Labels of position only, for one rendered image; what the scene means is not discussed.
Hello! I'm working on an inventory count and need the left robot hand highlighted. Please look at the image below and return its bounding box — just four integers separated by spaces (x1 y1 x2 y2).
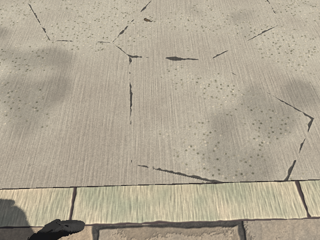
27 219 85 240

